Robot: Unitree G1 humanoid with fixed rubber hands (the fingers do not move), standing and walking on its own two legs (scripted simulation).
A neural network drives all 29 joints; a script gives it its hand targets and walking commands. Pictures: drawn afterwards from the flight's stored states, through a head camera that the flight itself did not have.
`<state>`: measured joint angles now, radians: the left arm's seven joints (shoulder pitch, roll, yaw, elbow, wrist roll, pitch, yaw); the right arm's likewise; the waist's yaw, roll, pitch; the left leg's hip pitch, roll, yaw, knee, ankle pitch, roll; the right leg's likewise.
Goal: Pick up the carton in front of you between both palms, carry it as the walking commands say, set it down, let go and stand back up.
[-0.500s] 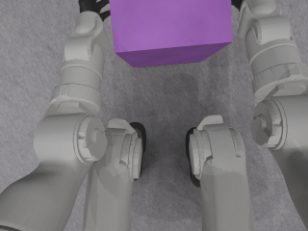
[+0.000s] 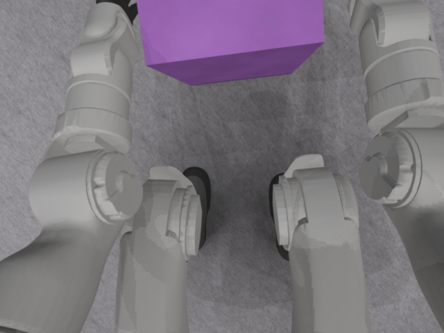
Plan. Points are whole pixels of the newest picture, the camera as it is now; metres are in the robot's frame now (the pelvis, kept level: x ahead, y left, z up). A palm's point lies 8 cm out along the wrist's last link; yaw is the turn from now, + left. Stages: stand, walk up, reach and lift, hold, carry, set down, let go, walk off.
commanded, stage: set down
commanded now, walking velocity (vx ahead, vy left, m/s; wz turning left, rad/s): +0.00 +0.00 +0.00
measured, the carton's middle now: (231, 3) +0.56 -0.02 -0.24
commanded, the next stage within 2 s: let go in 1.48 s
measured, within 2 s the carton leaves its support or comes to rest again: neither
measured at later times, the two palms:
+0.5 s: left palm (112, 7) +0.55 +0.14 -0.17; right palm out of the picture +0.57 -0.25 -0.16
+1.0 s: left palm out of the picture +0.55 +0.14 +0.00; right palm out of the picture +0.57 -0.24 +0.01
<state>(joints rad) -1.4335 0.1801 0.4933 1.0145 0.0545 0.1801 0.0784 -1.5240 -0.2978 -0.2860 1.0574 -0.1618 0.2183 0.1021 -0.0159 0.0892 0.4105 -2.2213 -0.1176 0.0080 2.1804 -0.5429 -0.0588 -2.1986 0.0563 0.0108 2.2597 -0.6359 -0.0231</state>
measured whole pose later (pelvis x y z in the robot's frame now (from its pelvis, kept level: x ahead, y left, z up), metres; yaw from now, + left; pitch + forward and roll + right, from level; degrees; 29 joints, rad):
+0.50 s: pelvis +0.01 +0.00 +0.00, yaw -1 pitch +33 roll +4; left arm -1.43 0.28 0.22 1.06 -0.19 0.06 0.17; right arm -1.54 -0.54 0.02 1.15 0.23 0.08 -0.01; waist 0.00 0.02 0.46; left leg -2.20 -0.08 0.02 2.22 -0.59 -0.05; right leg -2.19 0.08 0.01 2.29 -0.67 -0.02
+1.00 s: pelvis +0.01 +0.00 +0.11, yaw -2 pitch +45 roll +2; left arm -1.27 0.16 0.32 0.83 -0.05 0.19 0.19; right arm -1.41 -0.49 -0.16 1.06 0.07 0.17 0.06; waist 0.04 0.02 0.09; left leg -2.07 -0.07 -0.01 1.78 -0.49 -0.03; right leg -2.06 0.08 0.03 1.83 -0.55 0.00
